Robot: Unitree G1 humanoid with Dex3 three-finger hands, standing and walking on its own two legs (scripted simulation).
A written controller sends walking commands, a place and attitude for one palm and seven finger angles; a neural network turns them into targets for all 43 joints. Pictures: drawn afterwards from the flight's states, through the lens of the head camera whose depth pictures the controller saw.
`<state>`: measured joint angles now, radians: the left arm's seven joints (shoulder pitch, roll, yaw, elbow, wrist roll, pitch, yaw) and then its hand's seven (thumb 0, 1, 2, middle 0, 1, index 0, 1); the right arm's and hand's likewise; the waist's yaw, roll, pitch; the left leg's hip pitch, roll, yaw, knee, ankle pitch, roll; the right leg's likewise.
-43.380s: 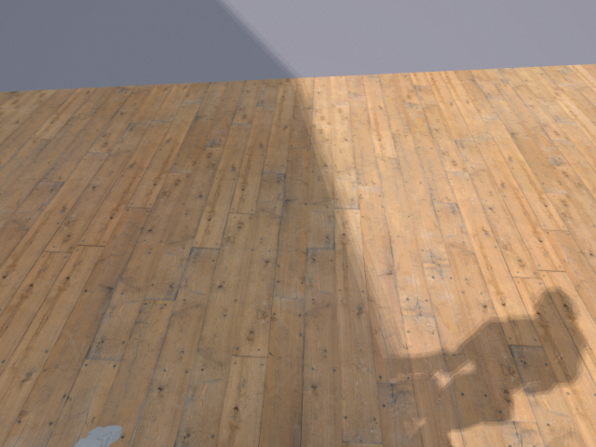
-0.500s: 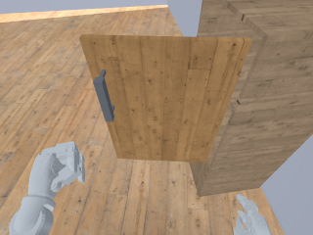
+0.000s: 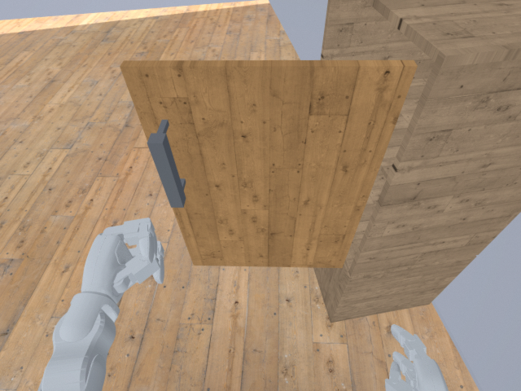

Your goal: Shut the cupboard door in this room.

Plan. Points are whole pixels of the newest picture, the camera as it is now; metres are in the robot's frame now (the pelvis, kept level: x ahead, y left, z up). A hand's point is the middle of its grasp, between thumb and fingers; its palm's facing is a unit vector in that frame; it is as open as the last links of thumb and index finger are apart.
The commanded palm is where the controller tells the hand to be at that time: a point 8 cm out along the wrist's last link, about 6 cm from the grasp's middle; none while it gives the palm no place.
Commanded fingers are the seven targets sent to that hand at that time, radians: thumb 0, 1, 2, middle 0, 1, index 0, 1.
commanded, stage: bring the fist close to the handle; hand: left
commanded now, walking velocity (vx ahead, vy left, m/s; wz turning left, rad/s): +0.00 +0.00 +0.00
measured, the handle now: (171, 165) +0.46 +0.19 +0.09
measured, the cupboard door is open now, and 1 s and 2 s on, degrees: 79 79 68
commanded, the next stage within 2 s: push the door shut along its arc in 0.98 s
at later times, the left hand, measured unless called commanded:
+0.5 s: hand (176, 218) +0.34 +0.15 +0.10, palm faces +0.03 -1.00 -0.02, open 3.1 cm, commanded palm +0.31 +0.20 +0.09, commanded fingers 0.00 0.90 0.90 -1.30 -1.50 -1.30 -1.50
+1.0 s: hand (175, 217) +0.35 +0.16 +0.09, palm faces +0.03 -1.00 +0.00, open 3.1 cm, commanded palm +0.32 +0.21 +0.09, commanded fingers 0.00 0.90 0.90 -1.30 -1.50 -1.30 -1.50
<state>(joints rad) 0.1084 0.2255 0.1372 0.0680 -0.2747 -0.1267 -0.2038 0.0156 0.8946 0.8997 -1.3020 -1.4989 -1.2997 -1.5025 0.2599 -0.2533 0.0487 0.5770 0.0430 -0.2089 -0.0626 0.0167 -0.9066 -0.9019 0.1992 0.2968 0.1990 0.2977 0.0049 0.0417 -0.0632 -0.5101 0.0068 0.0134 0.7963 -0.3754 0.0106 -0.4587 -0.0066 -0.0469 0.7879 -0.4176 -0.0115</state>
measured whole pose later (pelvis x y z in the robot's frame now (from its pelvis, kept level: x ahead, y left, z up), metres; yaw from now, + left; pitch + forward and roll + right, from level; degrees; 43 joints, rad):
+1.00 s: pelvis -0.01 -0.01 +0.00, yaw -1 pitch +5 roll +0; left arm -0.29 0.23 0.17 0.51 -0.22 -0.23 -0.13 0.02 0.89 0.90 -1.30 -1.50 -1.30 -1.50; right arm 0.27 -0.27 0.02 0.63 0.05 -0.09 -0.04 0.02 -0.91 -0.90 0.20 0.30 0.20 0.30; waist -0.01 0.03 -0.05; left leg -0.52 0.02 0.02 0.77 -0.34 0.00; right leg -0.48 0.01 -0.04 0.77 -0.38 -0.02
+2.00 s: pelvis -0.02 +0.00 -0.02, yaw -1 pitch +13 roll -1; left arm -0.88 0.40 0.24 1.13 -0.16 -0.31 -0.31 0.02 0.90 0.90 -1.30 -1.50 -1.30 -1.50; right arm 0.35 -0.29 0.03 0.67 0.03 -0.06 -0.03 0.01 -0.91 -0.90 0.20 0.30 0.20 0.30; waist -0.13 0.02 -0.07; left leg -0.75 0.03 0.02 0.89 -0.37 0.02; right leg -0.70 0.01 -0.03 0.87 -0.40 -0.01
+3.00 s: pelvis -0.01 +0.01 -0.04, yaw -2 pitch +23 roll -3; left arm -1.34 0.50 0.17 1.35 -0.09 -0.19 -0.41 0.03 0.98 0.98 -1.30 -1.50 -1.30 -1.50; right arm 0.38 -0.29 0.03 0.72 -0.02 -0.08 -0.03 0.01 -0.91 -0.90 0.20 0.30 0.20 0.30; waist -0.24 0.05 -0.08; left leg -1.04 0.03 0.00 1.06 -0.43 0.03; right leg -0.96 0.02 -0.05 1.00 -0.45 0.00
